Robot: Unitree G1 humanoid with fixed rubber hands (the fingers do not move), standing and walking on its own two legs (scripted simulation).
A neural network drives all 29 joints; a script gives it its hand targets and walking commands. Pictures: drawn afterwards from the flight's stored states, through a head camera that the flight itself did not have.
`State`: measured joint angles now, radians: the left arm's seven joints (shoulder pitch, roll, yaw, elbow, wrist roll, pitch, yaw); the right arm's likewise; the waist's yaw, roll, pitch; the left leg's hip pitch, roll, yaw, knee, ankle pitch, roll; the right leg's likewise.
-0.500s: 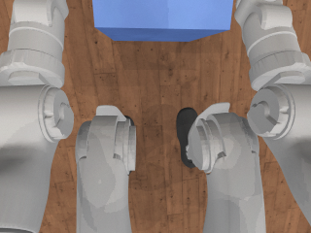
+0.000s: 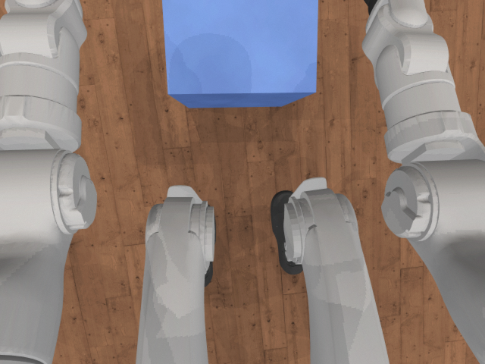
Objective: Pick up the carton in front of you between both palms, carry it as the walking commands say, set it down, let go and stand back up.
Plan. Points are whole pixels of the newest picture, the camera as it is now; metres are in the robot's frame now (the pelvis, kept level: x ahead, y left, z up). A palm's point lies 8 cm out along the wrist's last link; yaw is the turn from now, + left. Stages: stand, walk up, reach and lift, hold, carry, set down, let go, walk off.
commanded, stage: set down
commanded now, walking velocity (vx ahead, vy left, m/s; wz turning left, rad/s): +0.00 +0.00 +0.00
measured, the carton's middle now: (237, 43) +0.55 +0.01 -0.30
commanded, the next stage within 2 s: let go in 0.70 s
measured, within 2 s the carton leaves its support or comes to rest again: neither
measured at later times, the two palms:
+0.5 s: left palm out of the picture +0.58 +0.22 +0.04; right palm out of the picture +0.56 -0.17 +0.03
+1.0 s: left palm out of the picture +0.50 +0.24 +0.15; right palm out of the picture +0.49 -0.19 +0.14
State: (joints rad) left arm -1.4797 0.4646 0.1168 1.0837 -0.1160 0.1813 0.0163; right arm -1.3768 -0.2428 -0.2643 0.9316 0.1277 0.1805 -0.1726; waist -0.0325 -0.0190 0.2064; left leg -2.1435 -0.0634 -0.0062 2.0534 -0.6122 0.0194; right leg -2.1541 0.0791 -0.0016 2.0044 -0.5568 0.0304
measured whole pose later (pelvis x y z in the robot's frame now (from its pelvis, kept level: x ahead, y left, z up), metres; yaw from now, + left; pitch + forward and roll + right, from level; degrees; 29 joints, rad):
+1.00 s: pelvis +0.06 +0.00 +0.26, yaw +2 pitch +42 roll +0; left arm -0.88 0.27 0.28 0.79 0.10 0.14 -0.02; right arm -0.78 -0.17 -0.26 0.67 -0.10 0.15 -0.01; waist -0.02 0.00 -0.04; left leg -1.36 -0.07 -0.05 0.93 -0.30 0.01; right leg -1.37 0.04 0.04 0.91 -0.28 0.01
